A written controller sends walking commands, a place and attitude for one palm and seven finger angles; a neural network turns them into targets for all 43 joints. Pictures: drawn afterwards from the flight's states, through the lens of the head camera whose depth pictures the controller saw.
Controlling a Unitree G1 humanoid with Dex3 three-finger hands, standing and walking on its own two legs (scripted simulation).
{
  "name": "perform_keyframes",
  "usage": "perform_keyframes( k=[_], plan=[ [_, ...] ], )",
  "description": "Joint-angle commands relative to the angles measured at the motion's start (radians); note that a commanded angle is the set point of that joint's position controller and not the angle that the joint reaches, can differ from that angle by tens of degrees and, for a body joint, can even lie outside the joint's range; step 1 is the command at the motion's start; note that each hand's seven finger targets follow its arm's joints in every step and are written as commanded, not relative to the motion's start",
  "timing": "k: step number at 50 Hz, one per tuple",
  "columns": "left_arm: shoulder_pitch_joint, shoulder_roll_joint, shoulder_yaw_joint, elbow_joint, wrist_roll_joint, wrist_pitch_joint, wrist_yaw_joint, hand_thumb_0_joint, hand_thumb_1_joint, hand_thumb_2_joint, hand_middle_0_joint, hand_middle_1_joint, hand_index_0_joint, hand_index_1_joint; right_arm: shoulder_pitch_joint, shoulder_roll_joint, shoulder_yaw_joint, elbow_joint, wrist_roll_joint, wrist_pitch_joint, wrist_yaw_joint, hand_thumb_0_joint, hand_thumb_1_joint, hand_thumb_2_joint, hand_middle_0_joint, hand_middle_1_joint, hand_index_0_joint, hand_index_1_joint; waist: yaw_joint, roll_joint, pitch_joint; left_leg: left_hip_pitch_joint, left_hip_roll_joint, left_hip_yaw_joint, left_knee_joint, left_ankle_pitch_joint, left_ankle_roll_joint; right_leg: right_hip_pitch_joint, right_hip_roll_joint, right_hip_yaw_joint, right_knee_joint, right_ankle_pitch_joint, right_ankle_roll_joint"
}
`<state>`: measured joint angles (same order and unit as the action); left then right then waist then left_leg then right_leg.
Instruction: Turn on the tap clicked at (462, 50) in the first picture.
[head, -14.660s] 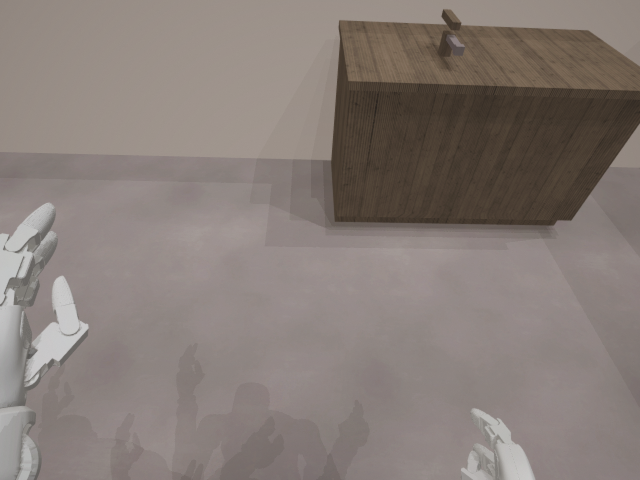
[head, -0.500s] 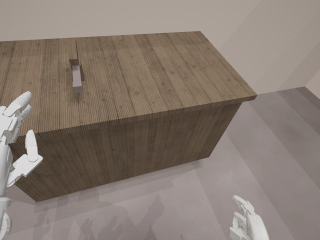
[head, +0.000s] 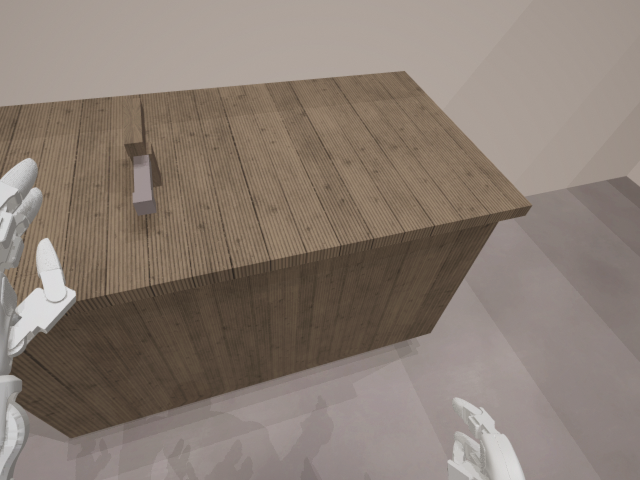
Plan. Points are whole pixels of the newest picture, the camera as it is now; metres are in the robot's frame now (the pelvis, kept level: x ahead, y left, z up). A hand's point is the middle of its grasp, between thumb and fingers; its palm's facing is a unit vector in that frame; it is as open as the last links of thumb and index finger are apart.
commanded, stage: shuffle to correct the standing spot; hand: left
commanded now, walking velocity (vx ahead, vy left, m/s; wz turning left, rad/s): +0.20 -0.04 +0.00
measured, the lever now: (144, 202) +0.49 +0.32 +0.03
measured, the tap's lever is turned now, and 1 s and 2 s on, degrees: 0 0 0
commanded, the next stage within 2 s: come to a stop and stand still in 0.72 s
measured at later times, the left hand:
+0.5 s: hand (91, 222) +0.29 +0.24 +0.21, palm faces +0.34 -0.84 -0.42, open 7.4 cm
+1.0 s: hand (166, 165) +0.39 +0.21 +0.20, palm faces +0.40 -0.83 -0.39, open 7.4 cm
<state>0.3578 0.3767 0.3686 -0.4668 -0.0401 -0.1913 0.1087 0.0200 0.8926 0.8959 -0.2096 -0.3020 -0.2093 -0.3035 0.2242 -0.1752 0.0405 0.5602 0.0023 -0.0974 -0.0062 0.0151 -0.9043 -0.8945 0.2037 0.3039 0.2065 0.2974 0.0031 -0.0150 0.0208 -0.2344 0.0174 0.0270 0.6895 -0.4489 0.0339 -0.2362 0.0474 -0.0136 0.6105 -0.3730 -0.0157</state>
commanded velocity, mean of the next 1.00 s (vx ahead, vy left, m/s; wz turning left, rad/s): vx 0.12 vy -0.04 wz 0.00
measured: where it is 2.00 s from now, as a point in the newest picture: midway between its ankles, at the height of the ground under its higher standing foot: outside the picture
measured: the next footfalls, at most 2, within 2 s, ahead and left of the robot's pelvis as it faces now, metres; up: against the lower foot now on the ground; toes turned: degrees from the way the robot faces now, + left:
left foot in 0.22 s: +0.14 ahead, +0.11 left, +0.00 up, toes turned +3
right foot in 0.60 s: +0.22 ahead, -0.13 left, +0.00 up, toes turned -3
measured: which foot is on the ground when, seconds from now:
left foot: down 0.00-0.06, up 0.08-0.20, down 0.22-0.62, up 0.64-0.84, down 0.86-1.00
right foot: down 0.00-0.22, up 0.24-0.58, down 0.60-1.00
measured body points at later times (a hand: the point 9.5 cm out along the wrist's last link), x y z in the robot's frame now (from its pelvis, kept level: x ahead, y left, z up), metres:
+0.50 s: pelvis +0.06 +0.01 +0.02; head +0.09 +0.03 +0.47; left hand +0.26 +0.29 +0.23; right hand +0.23 -0.18 -0.06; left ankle +0.10 +0.11 -0.72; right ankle +0.13 -0.12 -0.68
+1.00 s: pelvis +0.16 -0.04 +0.00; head +0.17 -0.01 +0.45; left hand +0.36 +0.25 +0.22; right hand +0.32 -0.27 -0.06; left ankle +0.18 +0.09 -0.72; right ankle +0.17 -0.13 -0.72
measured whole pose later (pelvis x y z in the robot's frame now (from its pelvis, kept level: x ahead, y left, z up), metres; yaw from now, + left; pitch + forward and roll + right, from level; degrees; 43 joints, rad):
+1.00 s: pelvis +0.16 -0.04 +0.00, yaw -1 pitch -2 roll +0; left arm 0.40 0.43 0.42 -0.53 -0.04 -0.19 0.15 0.02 0.89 0.90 -0.21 -0.30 -0.21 -0.30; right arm 0.19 -0.17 0.00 0.57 -0.01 -0.09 -0.04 0.01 -0.91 -0.90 0.20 0.30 0.20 0.30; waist -0.02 -0.06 0.06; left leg -0.26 0.04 0.07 0.61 -0.30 -0.01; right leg -0.28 0.01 -0.04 0.66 -0.37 -0.02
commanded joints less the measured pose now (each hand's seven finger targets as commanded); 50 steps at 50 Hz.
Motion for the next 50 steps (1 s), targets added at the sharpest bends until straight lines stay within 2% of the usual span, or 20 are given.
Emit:
perform_keyframes(
  k=[1,2,4,7,9,10,11,12,13,20,27,29,32,33,37,41,43,44,48,50],
  plan=[
    [-0.033,0.181,0.119,-0.229,-0.009,-0.063,0.035,0.0,0.9,0.9,-0.2,-0.3,-0.2,-0.3,-0.097,-0.131,-0.074,-0.163,0.019,-0.039,-0.003,0.0,-0.9,-0.9,0.2,0.3,0.2,0.3,0.023,-0.147,-0.198,-0.241,-0.024,0.054,0.315,0.426,-0.029,0.33,-0.228,0.316,-0.106,0.627,-0.211],
    [-0.017,0.181,0.128,-0.213,-0.01,-0.071,0.044,0.0,0.9,0.9,-0.2,-0.3,-0.2,-0.3,-0.109,-0.132,-0.074,-0.163,0.025,-0.039,-0.003,0.0,-0.9,-0.9,0.2,0.3,0.2,0.3,0.035,-0.167,-0.153,-0.418,-0.044,0.043,0.426,0.086,-0.04,0.416,-0.31,0.43,-0.146,0.723,-0.28],
    [-0.004,0.185,0.139,-0.237,-0.011,-0.087,0.053,0.0,0.9,0.9,-0.2,-0.3,-0.2,-0.3,-0.116,-0.131,-0.066,-0.151,0.023,-0.028,-0.006,0.0,-0.9,-0.9,0.2,0.3,0.2,0.3,0.063,-0.105,-0.047,-0.533,0.044,-0.069,0.427,-0.163,-0.016,0.372,-0.378,0.451,-0.178,0.681,-0.276],
    [-0.068,0.171,0.118,-0.294,-0.005,-0.095,0.054,0.0,0.9,0.9,-0.2,-0.3,-0.2,-0.3,-0.137,-0.109,-0.05,-0.142,0.01,-0.017,-0.007,0.0,-0.9,-0.9,0.2,0.3,0.2,0.3,0.02,-0.039,-0.031,-0.308,0.07,-0.006,0.143,-0.003,-0.015,0.18,-0.297,0.245,-0.164,0.536,-0.205],
    [-0.102,0.166,0.109,-0.296,-0.004,-0.089,0.049,0.0,0.9,0.9,-0.2,-0.3,-0.2,-0.3,-0.1,-0.108,-0.06,-0.118,0.006,-0.02,-0.014,0.0,-0.9,-0.9,0.2,0.3,0.2,0.3,-0.019,0.053,-0.11,0.097,-0.039,0.119,-0.086,0.338,-0.029,-0.016,-0.153,0.049,-0.025,0.414,-0.115],
    [-0.108,0.162,0.105,-0.306,-0.005,-0.086,0.047,0.0,0.9,0.9,-0.2,-0.3,-0.2,-0.3,-0.081,-0.131,-0.079,-0.117,0.009,-0.024,-0.022,0.0,-0.9,-0.9,0.2,0.3,0.2,0.3,-0.038,0.17,-0.169,0.308,-0.004,0.027,-0.145,0.404,0.005,-0.133,-0.091,0.005,0.19,0.358,-0.066],
    [-0.134,0.154,0.1,-0.356,-0.007,-0.089,0.049,0.0,0.9,0.9,-0.2,-0.3,-0.2,-0.3,-0.095,-0.176,-0.103,-0.142,0.007,-0.019,-0.021,0.0,-0.9,-0.9,0.2,0.3,0.2,0.3,-0.032,0.427,-0.205,0.415,0.246,-0.358,-0.268,0.422,0.109,-0.314,0.0,-0.043,0.496,-0.019,-0.002],
    [-0.135,0.18,0.106,-0.345,-0.007,-0.098,0.048,0.0,0.9,0.9,-0.2,-0.3,-0.2,-0.3,-0.129,-0.145,-0.091,-0.172,0.005,-0.031,-0.018,0.0,-0.9,-0.9,0.2,0.3,0.2,0.3,-0.021,0.413,-0.181,0.337,0.362,-0.567,-0.351,0.379,0.188,-0.341,0.03,0.054,0.674,-0.199,-0.01],
    [-0.167,0.203,0.13,-0.32,-0.003,-0.102,0.046,0.0,0.9,0.9,-0.2,-0.3,-0.2,-0.3,-0.136,-0.142,-0.086,-0.168,0.006,-0.036,-0.01,0.0,-0.9,-0.9,0.2,0.3,0.2,0.3,-0.009,0.237,-0.136,0.226,0.374,-0.577,-0.388,0.262,0.241,-0.368,0.013,0.096,0.713,-0.149,-0.008],
    [0.029,0.138,0.109,-0.296,0.014,-0.074,0.003,0.0,0.9,0.9,-0.2,-0.3,-0.2,-0.3,-0.092,-0.146,-0.092,-0.142,0.004,-0.049,0.015,0.0,-0.9,-0.9,0.2,0.3,0.2,0.3,0.009,0.205,-0.086,-0.032,0.237,-0.16,-0.411,0.221,0.141,-0.24,-0.101,-0.018,0.387,0.084,0.01],
    [-0.008,0.161,0.132,-0.171,0.019,-0.043,0.028,0.0,0.9,0.9,-0.2,-0.3,-0.2,-0.3,-0.085,-0.13,-0.059,-0.15,0.006,-0.046,-0.035,0.0,-0.9,-0.9,0.2,0.3,0.2,0.3,0.001,0.12,-0.081,-0.149,0.207,-0.051,-0.36,-0.088,0.056,0.075,-0.014,-0.155,-0.084,0.11,0.029],
    [-0.069,0.154,0.103,-0.149,0.027,-0.034,0.035,0.0,0.9,0.9,-0.2,-0.3,-0.2,-0.3,-0.082,-0.132,-0.057,-0.137,0.0,-0.045,-0.042,0.0,-0.9,-0.9,0.2,0.3,0.2,0.3,0.004,0.079,-0.074,-0.221,0.161,-0.023,-0.236,-0.157,0.027,0.149,-0.045,-0.081,-0.175,-0.005,-0.002],
    [-0.196,0.173,0.055,-0.209,0.036,-0.023,0.048,0.0,0.9,0.9,-0.2,-0.3,-0.2,-0.3,-0.125,-0.115,-0.053,-0.134,0.002,-0.043,-0.037,0.0,-0.9,-0.9,0.2,0.3,0.2,0.3,0.022,-0.193,-0.062,-0.412,0.009,0.049,0.326,-0.101,-0.026,0.193,-0.401,0.502,-0.385,-0.135,-0.223],
    [-0.213,0.157,0.033,-0.239,0.031,-0.027,0.05,0.0,0.9,0.9,-0.2,-0.3,-0.2,-0.3,-0.116,-0.133,-0.069,-0.123,0.008,-0.052,-0.032,0.0,-0.9,-0.9,0.2,0.3,0.2,0.3,0.029,-0.202,-0.082,-0.426,0.031,-0.001,0.425,-0.083,-0.03,0.195,-0.421,0.489,-0.383,-0.12,-0.254],
    [-0.098,0.202,0.093,-0.301,0.035,-0.048,0.082,0.0,0.9,0.9,-0.2,-0.3,-0.2,-0.3,-0.139,-0.113,-0.048,-0.093,-0.001,-0.033,-0.033,0.0,-0.9,-0.9,0.2,0.3,0.2,0.3,0.019,0.009,-0.089,-0.265,0.087,-0.007,0.206,-0.012,-0.026,0.111,-0.349,0.203,-0.235,0.311,-0.224],
    [-0.024,0.188,0.139,-0.324,-0.004,-0.058,0.08,0.0,0.9,0.9,-0.2,-0.3,-0.2,-0.3,-0.11,-0.109,-0.067,-0.115,-0.006,-0.02,-0.042,0.0,-0.9,-0.9,0.2,0.3,0.2,0.3,-0.002,0.046,-0.146,0.051,-0.019,0.101,-0.151,0.269,-0.039,0.035,-0.176,0.001,-0.073,0.188,-0.114],
    [0.021,0.178,0.145,-0.352,-0.012,-0.073,0.076,0.0,0.9,0.9,-0.2,-0.3,-0.2,-0.3,-0.115,-0.149,-0.088,-0.143,0.005,-0.02,-0.044,0.0,-0.9,-0.9,0.2,0.3,0.2,0.3,0.001,0.338,-0.146,0.241,0.247,-0.351,-0.296,0.54,0.101,-0.229,-0.035,-0.064,0.243,-0.002,-0.007],
    [0.012,0.19,0.149,-0.34,-0.007,-0.081,0.07,0.0,0.9,0.9,-0.2,-0.3,-0.2,-0.3,-0.123,-0.138,-0.088,-0.151,0.0,-0.02,-0.036,0.0,-0.9,-0.9,0.2,0.3,0.2,0.3,0.002,0.308,-0.129,0.215,0.315,-0.445,-0.342,0.633,0.164,-0.269,-0.014,-0.001,0.33,-0.191,-0.007],
    [-0.01,0.179,0.132,-0.331,0.006,-0.065,0.056,0.0,0.9,0.9,-0.2,-0.3,-0.2,-0.3,-0.104,-0.132,-0.07,-0.126,-0.004,-0.048,-0.025,0.0,-0.9,-0.9,0.2,0.3,0.2,0.3,-0.002,0.301,-0.114,0.149,0.2,-0.13,-0.22,0.837,0.055,-0.086,-0.056,-0.025,-0.052,0.045,0.001],
    [0.049,0.16,0.112,-0.269,0.011,-0.047,0.057,0.0,0.9,0.9,-0.2,-0.3,-0.2,-0.3,-0.102,-0.133,-0.064,-0.13,0.008,-0.054,-0.024,0.0,-0.9,-0.9,0.2,0.3,0.2,0.3,0.003,0.173,-0.149,0.06,0.142,-0.052,-0.149,0.713,-0.003,0.125,-0.049,-0.021,-0.243,0.357,0.005]
  ],
)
